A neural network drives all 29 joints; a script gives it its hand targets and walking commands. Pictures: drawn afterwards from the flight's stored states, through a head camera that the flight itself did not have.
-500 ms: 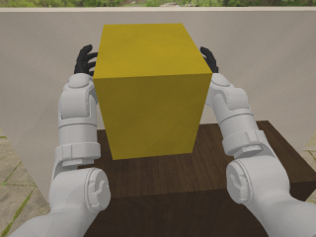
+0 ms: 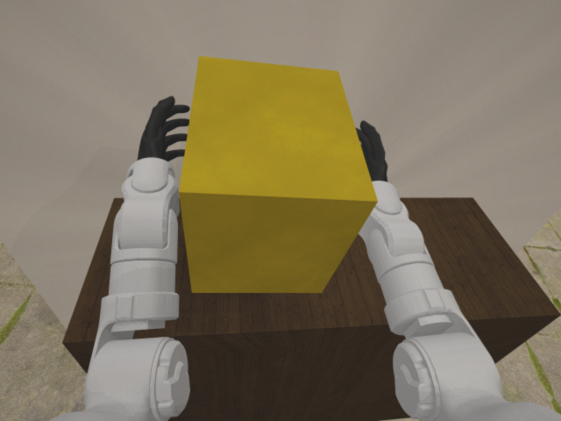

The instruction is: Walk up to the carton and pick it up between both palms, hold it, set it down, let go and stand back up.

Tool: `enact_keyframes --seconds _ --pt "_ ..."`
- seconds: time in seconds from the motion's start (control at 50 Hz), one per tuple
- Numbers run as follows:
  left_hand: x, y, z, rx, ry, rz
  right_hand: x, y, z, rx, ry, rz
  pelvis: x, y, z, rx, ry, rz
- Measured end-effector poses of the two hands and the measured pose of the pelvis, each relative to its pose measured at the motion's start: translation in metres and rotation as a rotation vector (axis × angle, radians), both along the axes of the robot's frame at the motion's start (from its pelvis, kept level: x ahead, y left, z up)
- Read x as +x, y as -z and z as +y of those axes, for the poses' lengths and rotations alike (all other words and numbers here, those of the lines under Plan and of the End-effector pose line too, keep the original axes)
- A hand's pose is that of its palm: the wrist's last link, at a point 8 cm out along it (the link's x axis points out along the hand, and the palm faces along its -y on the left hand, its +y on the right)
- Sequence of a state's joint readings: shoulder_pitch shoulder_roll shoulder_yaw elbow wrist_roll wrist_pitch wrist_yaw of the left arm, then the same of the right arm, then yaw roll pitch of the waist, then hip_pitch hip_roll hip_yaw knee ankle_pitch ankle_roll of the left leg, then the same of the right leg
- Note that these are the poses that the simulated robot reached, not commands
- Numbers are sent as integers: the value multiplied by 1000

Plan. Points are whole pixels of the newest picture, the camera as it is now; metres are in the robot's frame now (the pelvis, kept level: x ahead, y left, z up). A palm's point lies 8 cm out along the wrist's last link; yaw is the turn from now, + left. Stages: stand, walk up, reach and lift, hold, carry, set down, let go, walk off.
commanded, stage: set down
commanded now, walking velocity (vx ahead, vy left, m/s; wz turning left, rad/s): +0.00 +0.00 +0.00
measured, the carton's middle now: (264, 182) +0.41 +0.01 +0.15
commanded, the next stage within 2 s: none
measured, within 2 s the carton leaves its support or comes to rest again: neither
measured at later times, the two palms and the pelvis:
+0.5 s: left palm (157, 168) +0.41 +0.15 +0.17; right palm (361, 192) +0.38 -0.14 +0.15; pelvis +0.00 +0.00 +0.00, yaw +0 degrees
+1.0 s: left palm (167, 184) +0.42 +0.15 +0.14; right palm (360, 200) +0.39 -0.14 +0.13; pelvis +0.01 +0.00 +0.00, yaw +0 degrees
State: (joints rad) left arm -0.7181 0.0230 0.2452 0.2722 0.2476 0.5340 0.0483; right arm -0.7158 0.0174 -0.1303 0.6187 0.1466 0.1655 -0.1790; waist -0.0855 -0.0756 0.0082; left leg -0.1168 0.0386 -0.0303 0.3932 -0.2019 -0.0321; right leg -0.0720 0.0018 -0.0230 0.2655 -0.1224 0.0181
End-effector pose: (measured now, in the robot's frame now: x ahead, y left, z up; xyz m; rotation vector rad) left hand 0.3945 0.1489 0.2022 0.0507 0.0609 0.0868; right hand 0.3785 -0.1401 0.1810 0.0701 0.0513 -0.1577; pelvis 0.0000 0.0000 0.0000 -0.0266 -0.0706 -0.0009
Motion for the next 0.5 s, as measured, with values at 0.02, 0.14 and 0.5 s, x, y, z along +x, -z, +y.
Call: enact_keyframes --seconds 0.02,0.14,0.5 --pt "-1 -4 -1 11 0 -1 -1 0 -1 5 -1 -1 -1 0 0 -1 0 -1" --pt "-4 -10 -3 61 25 38 -7 6 -3 10 2 32 -6 0 1 -1 -1 -8" --pt "15 27 5 19 58 99 3 26 4 -60 25 79 1 0 3 -2 -2 1"
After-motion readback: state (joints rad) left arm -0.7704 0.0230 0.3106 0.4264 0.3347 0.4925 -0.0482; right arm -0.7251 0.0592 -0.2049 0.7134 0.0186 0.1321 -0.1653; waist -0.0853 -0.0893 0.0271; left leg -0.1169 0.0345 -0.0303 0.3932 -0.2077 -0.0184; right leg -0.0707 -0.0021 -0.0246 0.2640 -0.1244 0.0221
